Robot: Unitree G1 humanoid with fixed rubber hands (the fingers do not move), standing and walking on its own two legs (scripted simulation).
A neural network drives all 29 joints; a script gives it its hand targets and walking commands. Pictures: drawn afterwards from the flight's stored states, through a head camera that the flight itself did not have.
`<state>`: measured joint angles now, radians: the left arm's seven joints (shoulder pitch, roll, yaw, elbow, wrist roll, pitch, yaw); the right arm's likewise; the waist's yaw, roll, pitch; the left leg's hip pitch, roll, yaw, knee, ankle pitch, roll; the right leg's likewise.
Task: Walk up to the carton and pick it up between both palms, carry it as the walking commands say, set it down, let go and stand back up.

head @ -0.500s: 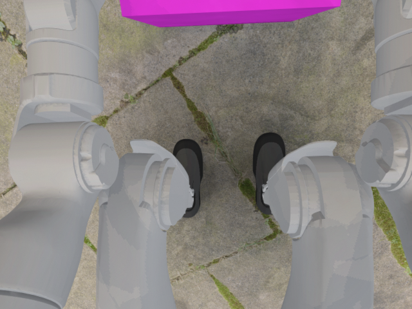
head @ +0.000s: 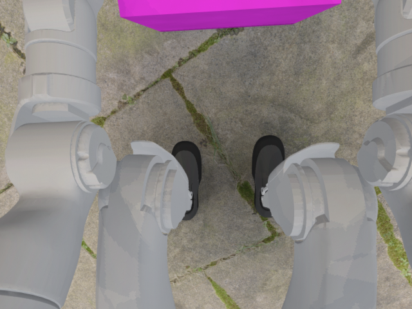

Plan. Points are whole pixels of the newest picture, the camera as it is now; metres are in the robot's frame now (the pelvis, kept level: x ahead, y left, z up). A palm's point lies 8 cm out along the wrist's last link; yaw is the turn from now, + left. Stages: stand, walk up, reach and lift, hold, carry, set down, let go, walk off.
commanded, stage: set down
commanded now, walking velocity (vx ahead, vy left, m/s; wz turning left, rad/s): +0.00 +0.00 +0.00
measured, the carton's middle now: out of the picture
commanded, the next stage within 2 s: none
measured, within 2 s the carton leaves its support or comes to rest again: neither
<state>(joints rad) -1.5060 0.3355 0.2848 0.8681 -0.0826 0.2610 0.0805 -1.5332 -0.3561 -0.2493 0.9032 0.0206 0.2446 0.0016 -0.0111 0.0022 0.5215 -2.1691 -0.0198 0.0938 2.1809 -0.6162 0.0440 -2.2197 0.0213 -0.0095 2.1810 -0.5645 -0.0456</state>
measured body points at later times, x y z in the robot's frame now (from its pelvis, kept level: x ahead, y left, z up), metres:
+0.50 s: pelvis +0.00 +0.00 -0.01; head +0.39 -0.02 +0.20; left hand +0.58 +0.17 -0.19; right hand +0.58 -0.19 -0.20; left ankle +0.11 +0.10 -0.34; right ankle +0.11 -0.10 -0.34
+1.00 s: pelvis +0.00 +0.00 -0.01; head +0.39 -0.02 +0.20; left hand +0.58 +0.17 -0.19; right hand +0.58 -0.19 -0.20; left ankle +0.11 +0.10 -0.34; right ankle +0.11 -0.10 -0.34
